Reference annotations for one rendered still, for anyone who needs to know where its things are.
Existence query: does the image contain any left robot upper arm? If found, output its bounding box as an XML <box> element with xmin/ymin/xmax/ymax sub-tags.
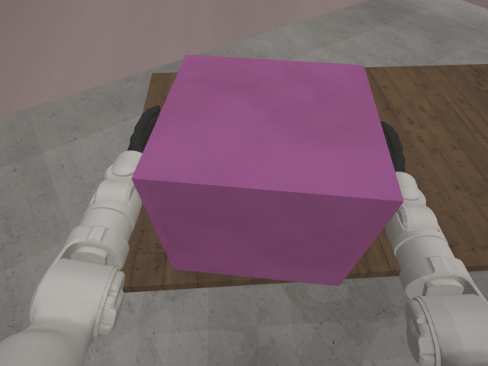
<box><xmin>0</xmin><ymin>258</ymin><xmax>125</xmax><ymax>366</ymax></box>

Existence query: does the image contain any left robot forearm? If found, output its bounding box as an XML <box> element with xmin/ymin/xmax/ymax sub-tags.
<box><xmin>30</xmin><ymin>150</ymin><xmax>142</xmax><ymax>323</ymax></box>

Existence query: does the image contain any carton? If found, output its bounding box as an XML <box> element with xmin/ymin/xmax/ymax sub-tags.
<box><xmin>132</xmin><ymin>55</ymin><xmax>404</xmax><ymax>286</ymax></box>

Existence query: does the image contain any left robot hand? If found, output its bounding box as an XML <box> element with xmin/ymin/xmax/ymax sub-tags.
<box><xmin>127</xmin><ymin>105</ymin><xmax>160</xmax><ymax>153</ymax></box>

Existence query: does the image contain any right robot forearm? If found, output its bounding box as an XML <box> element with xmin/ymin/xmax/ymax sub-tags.
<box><xmin>385</xmin><ymin>172</ymin><xmax>488</xmax><ymax>306</ymax></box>

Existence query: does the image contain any table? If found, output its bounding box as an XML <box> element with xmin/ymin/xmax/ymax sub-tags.
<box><xmin>120</xmin><ymin>64</ymin><xmax>488</xmax><ymax>293</ymax></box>

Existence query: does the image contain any right robot hand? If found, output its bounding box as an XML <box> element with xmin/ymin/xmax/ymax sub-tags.
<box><xmin>381</xmin><ymin>121</ymin><xmax>406</xmax><ymax>173</ymax></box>

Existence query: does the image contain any right robot upper arm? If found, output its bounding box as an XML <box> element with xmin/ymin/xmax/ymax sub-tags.
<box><xmin>405</xmin><ymin>294</ymin><xmax>488</xmax><ymax>366</ymax></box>

